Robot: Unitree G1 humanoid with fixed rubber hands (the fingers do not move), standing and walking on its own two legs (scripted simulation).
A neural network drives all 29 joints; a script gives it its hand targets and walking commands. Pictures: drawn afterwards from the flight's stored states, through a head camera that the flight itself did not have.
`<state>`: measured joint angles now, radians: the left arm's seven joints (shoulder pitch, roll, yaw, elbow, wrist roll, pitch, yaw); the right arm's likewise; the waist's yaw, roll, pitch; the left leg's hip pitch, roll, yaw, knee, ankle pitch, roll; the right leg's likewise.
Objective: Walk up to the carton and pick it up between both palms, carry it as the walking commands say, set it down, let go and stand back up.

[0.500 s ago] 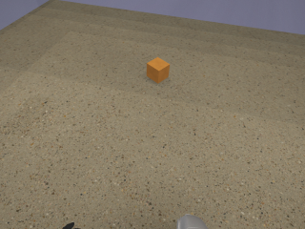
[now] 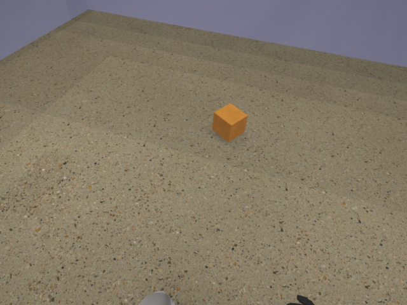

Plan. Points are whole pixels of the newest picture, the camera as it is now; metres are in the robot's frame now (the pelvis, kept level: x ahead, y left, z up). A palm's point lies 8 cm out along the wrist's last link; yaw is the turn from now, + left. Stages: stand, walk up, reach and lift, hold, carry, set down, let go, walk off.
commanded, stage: walk up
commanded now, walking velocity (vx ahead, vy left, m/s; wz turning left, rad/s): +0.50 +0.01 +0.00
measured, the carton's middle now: (229, 122) +1.32 -0.14 -0.68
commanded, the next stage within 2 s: none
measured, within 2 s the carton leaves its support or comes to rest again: neither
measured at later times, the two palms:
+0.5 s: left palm (136, 182) +0.43 +0.21 -0.11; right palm (314, 268) +0.24 -0.25 -0.15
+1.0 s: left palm (125, 160) +0.53 +0.27 -0.14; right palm (281, 161) +0.53 -0.21 -0.11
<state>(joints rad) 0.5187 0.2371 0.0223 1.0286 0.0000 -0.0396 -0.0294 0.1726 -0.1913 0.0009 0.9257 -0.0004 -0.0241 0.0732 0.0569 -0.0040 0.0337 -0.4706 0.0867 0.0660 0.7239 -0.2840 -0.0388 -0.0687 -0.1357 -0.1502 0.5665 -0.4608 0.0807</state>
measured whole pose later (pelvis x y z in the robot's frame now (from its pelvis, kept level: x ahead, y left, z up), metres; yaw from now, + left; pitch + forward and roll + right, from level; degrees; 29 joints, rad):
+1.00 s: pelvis +0.50 +0.03 +0.01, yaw +0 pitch +0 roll -3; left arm 0.24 0.23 0.02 1.05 0.00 -0.01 -0.04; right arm 0.30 -0.18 0.00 0.97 0.00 -0.07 0.02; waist 0.02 -0.01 0.02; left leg -0.27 0.08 0.11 0.62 -0.35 0.02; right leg -0.50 -0.11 -0.10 1.05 -0.37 0.05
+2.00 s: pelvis +0.84 -0.01 +0.00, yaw +2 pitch -2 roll +1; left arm 0.09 0.22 0.01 1.02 0.00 0.02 0.02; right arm 0.24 -0.20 0.00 0.98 0.00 0.02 -0.03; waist 0.00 0.02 0.07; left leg -0.14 0.03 0.11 0.62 -0.43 0.01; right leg -0.31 -0.08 -0.12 0.67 -0.33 -0.01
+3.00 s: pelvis +0.84 +0.03 +0.00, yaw -19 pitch +1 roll +0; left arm 0.16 0.22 0.05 0.88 0.00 0.06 0.01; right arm 0.20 -0.20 0.00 0.98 0.00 0.03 -0.02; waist -0.03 -0.01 0.06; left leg -0.29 0.07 0.24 0.64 -0.36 0.04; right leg -0.57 -0.01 0.01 0.99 -0.38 0.01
